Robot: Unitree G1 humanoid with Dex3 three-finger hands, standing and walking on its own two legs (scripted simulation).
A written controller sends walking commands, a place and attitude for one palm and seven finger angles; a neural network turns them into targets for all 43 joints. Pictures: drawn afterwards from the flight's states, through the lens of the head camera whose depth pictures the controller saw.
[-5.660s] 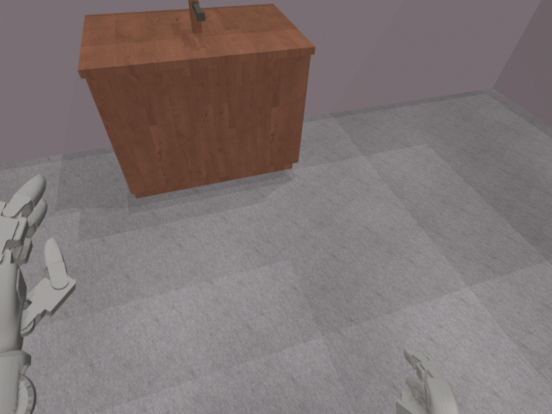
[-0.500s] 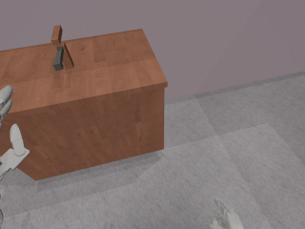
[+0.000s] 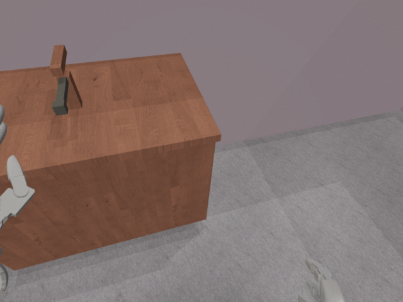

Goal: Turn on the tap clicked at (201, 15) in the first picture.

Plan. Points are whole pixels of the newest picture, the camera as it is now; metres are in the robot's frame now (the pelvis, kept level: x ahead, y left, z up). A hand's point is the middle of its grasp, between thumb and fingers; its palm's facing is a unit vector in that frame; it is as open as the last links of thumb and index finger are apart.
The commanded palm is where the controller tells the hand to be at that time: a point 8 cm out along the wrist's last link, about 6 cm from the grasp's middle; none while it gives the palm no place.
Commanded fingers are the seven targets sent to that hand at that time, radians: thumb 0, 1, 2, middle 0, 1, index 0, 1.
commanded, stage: take the last steps up to it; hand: left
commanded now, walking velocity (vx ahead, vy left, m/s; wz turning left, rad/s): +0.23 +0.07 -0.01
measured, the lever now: (60, 107) +0.55 +0.41 +0.06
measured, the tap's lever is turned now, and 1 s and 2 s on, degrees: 0 0 0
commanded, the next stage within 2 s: come to a stop and stand still in 0.42 s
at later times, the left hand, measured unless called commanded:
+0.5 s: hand (94, 150) +0.31 +0.20 +0.17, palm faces +0.38 -0.81 -0.44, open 7.4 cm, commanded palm +0.24 +0.25 +0.19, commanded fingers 0.00 0.90 0.90 -0.20 -0.30 -0.20 -0.30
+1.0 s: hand (96, 140) +0.32 +0.20 +0.19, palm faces +0.34 -0.81 -0.48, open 7.4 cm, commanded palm +0.26 +0.25 +0.19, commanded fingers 0.00 0.90 0.90 -0.20 -0.30 -0.20 -0.30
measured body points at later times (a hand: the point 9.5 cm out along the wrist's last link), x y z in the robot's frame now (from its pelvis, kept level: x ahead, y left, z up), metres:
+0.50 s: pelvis +0.08 -0.03 +0.02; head +0.12 -0.05 +0.46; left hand +0.29 +0.24 +0.19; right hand +0.25 -0.28 -0.09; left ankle +0.08 +0.12 -0.66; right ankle +0.08 -0.10 -0.73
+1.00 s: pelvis +0.09 -0.03 +0.01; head +0.13 -0.03 +0.46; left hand +0.29 +0.24 +0.21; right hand +0.27 -0.22 -0.09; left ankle +0.16 +0.11 -0.73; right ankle +0.10 -0.11 -0.73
